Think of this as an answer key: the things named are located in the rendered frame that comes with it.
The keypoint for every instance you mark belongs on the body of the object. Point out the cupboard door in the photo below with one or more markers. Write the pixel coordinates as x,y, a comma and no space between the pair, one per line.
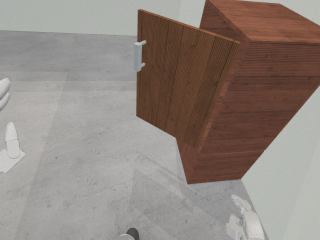
184,73

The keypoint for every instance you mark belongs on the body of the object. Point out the robot right hand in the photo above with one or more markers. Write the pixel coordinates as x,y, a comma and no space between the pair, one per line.
246,226

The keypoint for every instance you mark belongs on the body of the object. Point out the robot left hand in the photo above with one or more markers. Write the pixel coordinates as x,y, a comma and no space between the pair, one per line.
10,157

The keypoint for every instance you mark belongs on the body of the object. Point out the robot left foot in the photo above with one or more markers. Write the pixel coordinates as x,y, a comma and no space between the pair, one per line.
134,233

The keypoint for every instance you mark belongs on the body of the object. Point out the handle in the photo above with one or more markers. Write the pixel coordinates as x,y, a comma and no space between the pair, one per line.
138,55

